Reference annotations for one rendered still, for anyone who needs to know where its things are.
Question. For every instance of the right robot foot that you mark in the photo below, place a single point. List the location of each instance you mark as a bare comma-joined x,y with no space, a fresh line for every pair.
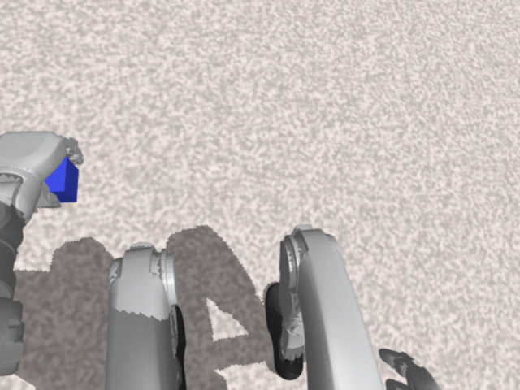
285,368

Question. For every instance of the left robot arm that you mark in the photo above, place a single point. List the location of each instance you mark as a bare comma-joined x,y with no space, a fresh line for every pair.
19,194

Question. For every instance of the left robot hand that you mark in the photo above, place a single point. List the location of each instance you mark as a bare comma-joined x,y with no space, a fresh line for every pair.
40,154

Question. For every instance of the cube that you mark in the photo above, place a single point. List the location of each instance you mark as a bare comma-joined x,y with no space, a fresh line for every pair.
63,182

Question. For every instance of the right robot hand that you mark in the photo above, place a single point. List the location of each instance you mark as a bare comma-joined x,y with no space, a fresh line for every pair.
418,378

